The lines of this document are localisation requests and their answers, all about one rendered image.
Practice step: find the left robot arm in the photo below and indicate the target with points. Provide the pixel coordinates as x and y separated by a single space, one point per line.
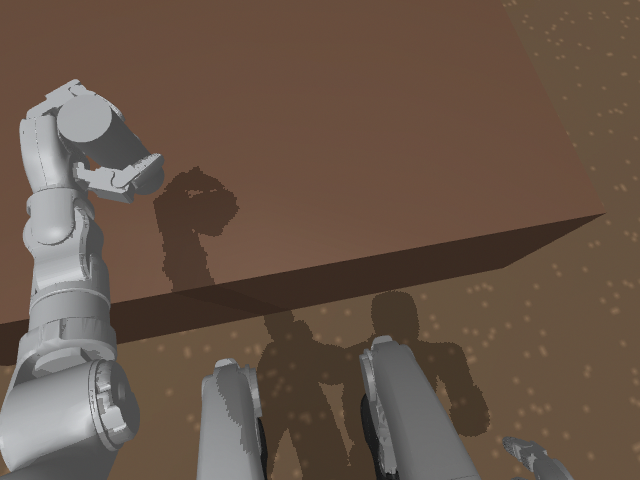
69 407

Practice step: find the can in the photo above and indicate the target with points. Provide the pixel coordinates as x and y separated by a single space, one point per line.
91 124

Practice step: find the right robot foot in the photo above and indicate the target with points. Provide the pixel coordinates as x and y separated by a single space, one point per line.
373 441

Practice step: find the right robot hand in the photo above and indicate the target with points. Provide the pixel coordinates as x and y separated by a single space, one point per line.
535 459

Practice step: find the left robot hand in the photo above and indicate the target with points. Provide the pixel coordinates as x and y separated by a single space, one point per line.
51 161

